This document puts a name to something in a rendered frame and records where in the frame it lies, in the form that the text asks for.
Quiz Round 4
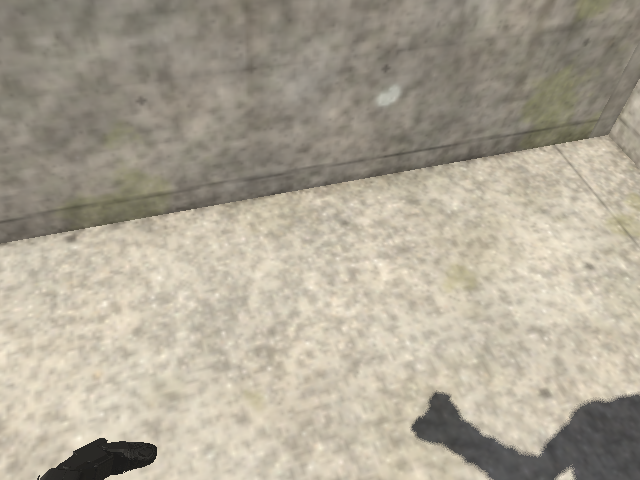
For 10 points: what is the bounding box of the robot left hand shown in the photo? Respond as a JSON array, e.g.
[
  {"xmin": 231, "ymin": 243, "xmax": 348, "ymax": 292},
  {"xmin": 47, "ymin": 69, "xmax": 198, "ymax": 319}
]
[{"xmin": 37, "ymin": 438, "xmax": 157, "ymax": 480}]

